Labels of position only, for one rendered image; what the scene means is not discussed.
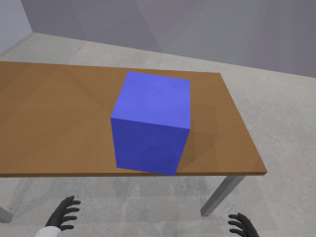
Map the robot left hand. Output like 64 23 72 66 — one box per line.
45 196 81 231

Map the carton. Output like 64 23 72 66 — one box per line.
111 71 191 176

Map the left robot forearm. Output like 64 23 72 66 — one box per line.
35 226 61 237

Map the table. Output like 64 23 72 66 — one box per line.
0 61 268 223

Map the robot right hand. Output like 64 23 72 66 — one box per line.
228 212 260 237

